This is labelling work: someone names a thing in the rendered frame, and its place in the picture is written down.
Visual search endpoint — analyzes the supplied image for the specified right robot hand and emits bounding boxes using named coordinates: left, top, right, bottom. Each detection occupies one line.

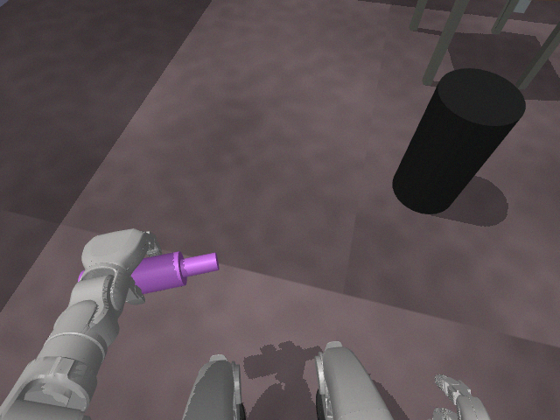
left=427, top=374, right=491, bottom=420

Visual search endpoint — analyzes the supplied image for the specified left robot hand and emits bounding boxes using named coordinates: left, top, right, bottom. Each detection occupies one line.
left=81, top=228, right=162, bottom=305

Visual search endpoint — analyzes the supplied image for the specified chair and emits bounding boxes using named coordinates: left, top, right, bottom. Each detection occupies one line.
left=409, top=0, right=560, bottom=89

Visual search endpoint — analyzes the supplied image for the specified left robot arm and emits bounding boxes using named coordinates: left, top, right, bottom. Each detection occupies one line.
left=0, top=262, right=130, bottom=420

